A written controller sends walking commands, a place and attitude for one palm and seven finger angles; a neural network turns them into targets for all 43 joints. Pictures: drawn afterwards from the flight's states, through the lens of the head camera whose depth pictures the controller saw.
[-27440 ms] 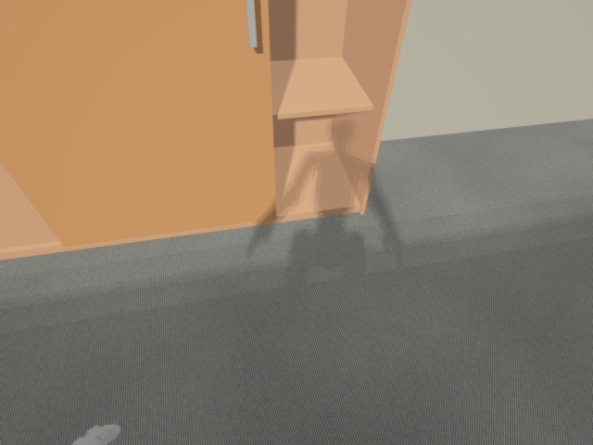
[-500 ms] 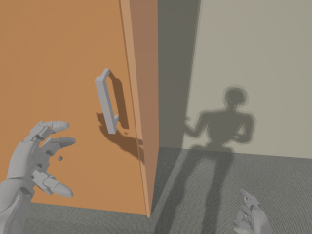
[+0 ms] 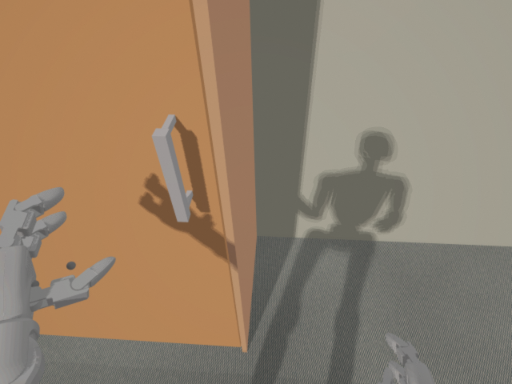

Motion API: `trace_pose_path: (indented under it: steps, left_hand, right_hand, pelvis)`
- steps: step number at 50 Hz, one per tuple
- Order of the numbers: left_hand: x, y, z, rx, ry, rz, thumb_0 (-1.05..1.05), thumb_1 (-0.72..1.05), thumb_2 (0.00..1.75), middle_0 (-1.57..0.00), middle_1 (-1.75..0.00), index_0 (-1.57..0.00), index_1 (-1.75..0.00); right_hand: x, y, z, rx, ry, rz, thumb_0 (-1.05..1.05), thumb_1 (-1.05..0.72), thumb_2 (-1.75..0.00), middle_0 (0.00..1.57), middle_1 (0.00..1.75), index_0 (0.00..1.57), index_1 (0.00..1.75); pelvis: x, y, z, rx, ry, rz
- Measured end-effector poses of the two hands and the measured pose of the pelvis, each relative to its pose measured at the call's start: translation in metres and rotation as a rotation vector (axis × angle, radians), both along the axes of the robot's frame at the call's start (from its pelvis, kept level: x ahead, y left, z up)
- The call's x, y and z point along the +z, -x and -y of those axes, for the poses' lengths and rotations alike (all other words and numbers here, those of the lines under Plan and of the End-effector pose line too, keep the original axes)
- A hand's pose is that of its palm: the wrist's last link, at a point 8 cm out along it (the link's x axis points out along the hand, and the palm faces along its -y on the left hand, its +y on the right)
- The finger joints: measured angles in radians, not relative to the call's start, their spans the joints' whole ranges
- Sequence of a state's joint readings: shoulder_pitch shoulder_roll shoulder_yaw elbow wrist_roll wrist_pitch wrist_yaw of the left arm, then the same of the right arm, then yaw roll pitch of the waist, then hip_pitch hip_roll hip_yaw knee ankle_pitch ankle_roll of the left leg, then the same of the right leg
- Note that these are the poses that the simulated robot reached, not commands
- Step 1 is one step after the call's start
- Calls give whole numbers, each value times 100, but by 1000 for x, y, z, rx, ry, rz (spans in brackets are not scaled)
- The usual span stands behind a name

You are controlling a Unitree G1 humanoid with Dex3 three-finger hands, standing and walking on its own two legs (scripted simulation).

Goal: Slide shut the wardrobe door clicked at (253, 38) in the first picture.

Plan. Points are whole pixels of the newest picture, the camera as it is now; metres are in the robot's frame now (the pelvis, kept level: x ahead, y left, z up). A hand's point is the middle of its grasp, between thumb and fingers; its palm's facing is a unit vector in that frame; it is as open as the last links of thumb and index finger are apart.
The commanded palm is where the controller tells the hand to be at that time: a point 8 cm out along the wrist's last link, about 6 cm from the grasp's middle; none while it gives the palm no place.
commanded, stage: draw the hand back to the body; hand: left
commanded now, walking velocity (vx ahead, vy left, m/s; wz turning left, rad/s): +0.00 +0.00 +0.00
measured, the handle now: (177, 171) +0.39 +0.18 +0.15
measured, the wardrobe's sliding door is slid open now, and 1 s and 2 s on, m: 0.00 0.00 0.00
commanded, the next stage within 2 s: step back with the hand held close in 0.62 s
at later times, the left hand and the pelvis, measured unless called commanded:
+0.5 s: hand (59, 277) +0.18 +0.26 +0.16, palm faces +0.51 -0.79 -0.35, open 7.5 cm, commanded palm +0.13 +0.29 +0.17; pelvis +0.00 -0.01 +0.00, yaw +0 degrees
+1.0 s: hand (64, 282) +0.18 +0.26 +0.14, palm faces +0.39 -0.80 -0.46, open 7.4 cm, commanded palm +0.12 +0.31 +0.17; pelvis -0.02 +0.01 +0.00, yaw -1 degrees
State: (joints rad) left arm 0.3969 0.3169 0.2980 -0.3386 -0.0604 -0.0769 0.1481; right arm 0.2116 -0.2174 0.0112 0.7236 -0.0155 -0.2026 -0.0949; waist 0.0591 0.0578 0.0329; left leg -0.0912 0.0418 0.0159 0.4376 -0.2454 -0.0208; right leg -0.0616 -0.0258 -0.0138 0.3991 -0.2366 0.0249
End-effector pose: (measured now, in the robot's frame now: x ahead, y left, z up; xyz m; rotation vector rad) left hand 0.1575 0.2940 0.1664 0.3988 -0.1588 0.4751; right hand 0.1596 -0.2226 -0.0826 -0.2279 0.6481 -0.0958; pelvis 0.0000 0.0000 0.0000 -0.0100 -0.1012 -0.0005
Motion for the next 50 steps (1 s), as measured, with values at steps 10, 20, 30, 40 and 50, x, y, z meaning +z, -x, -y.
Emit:
trace_pose_path:
  steps: [10,20,30,40,50]
  left_hand:
    - [3,9,-4,11,-21,-7,0,51,71,-22,-53,-22,-52]
    - [3,20,-1,42,-15,-1,1,80,86,-21,-35,-21,-35]
    - [5,21,3,39,-21,0,1,88,89,-21,-31,-21,-31]
    - [11,21,5,25,-54,18,1,89,90,-21,-30,-21,-30]
    - [-2,14,-3,-70,-114,-69,1,89,90,-21,-30,-21,-30]
  right_hand:
    - [9,-13,4,-10,-3,32,1,-90,-90,20,30,21,30]
    - [9,-15,5,12,4,29,1,-90,-90,20,30,21,30]
    - [5,-9,5,4,-16,16,1,-90,-90,20,30,21,30]
    - [2,-1,13,-5,-10,1,1,-90,-90,20,30,21,30]
    - [3,17,15,-92,23,-33,1,-90,-90,20,30,21,30]
  pelvis:
    - [1,-1,1,-7,0,5]
    - [1,2,6,4,3,12]
    - [1,5,11,4,2,18]
    - [1,8,13,7,8,5]
    - [-5,24,-9,-17,8,-91]
